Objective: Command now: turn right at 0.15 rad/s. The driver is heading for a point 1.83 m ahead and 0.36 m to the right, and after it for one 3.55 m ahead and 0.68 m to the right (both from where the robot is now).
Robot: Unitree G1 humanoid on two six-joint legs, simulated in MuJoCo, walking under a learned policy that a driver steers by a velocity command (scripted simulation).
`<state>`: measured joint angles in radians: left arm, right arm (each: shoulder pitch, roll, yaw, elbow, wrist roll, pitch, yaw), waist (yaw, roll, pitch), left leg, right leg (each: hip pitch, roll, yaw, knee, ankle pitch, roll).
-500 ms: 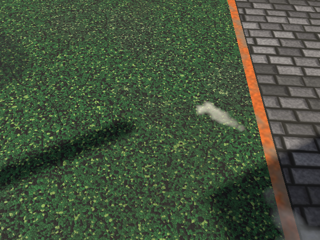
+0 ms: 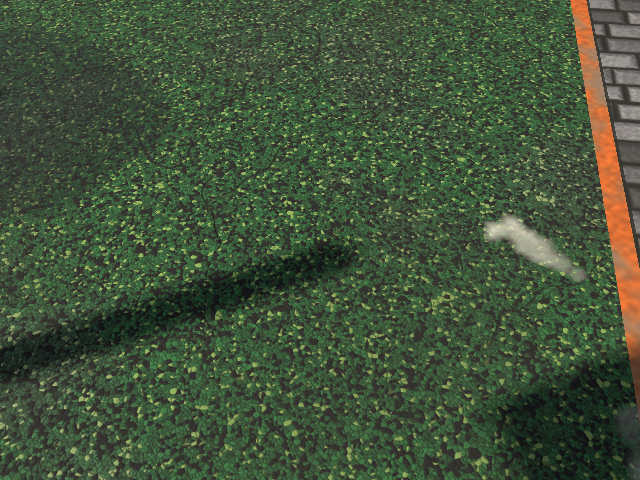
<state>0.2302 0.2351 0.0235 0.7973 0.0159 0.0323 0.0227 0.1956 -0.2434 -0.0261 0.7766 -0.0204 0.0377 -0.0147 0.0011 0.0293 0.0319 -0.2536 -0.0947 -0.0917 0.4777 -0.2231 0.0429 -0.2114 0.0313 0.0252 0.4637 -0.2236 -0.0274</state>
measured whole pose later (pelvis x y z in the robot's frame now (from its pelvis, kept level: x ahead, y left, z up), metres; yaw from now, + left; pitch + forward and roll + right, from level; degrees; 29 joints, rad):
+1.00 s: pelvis +0.11 -0.07 +0.00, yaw -19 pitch +1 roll -1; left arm 0.43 0.25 0.04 0.87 0.03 -0.06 0.00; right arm 0.15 -0.28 -0.04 0.78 -0.04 0.00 0.06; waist 0.04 0.03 0.02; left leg -0.60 0.02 0.03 0.71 -0.13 0.04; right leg 0.16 0.08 0.00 0.14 -0.32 -0.07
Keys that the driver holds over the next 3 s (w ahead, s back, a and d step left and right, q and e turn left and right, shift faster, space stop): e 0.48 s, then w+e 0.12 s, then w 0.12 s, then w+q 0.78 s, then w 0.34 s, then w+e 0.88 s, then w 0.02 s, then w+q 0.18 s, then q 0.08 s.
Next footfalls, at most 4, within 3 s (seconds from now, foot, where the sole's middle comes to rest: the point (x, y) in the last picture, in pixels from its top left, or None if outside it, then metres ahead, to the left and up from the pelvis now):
0.54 right None -0.03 -0.11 -0.77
1.08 left None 0.34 -0.05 -0.77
1.62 right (461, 411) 0.65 -0.25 -0.77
2.12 left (360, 318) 0.89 -0.04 -0.77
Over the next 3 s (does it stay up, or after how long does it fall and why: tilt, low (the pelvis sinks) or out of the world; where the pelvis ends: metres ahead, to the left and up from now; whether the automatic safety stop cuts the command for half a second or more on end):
stays up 1.16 -0.27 0.01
